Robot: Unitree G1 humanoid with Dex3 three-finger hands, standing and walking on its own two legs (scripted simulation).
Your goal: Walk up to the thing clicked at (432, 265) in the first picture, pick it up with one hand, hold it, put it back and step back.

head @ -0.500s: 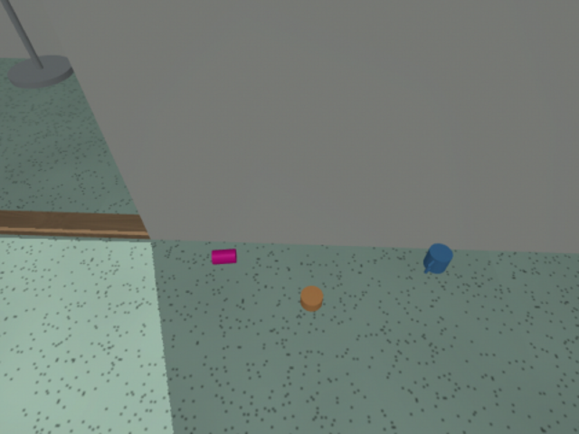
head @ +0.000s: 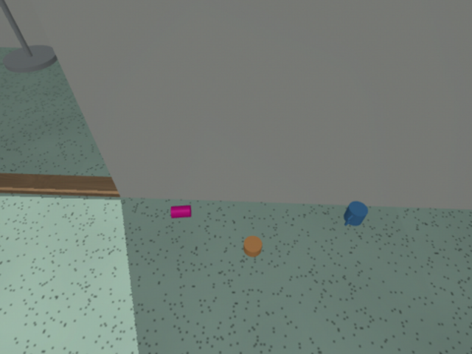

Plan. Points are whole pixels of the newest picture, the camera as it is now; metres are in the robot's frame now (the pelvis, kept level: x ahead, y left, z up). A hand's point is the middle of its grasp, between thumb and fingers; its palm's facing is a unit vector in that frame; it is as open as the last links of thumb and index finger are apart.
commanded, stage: stand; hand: left
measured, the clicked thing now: (353, 215) +0.90 -0.56 -0.74
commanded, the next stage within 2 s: walk up in 0.62 s
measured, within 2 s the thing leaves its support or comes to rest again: neither
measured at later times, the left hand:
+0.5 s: hand out of the picture +0.07 +0.25 -0.16, palm faces -0.02 -0.94 -0.34, open 7.4 cm
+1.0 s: hand (151, 332) +0.20 +0.17 -0.15, palm faces -0.27 -0.87 -0.41, open 7.4 cm
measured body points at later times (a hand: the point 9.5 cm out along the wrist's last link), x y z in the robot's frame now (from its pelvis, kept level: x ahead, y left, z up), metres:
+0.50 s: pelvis +0.00 +0.00 +0.00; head +0.01 +0.00 +0.45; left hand +0.07 +0.30 -0.13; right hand +0.08 -0.30 -0.13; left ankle +0.00 +0.13 -0.75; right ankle +0.00 -0.11 -0.75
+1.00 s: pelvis +0.05 -0.10 -0.04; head +0.06 -0.12 +0.41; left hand +0.21 +0.22 -0.13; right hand +0.03 -0.47 -0.15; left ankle +0.01 +0.12 -0.74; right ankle +0.07 -0.25 -0.75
